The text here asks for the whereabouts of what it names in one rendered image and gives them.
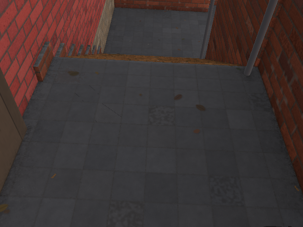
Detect stairs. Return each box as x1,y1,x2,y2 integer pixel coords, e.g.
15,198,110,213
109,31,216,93
67,53,241,66

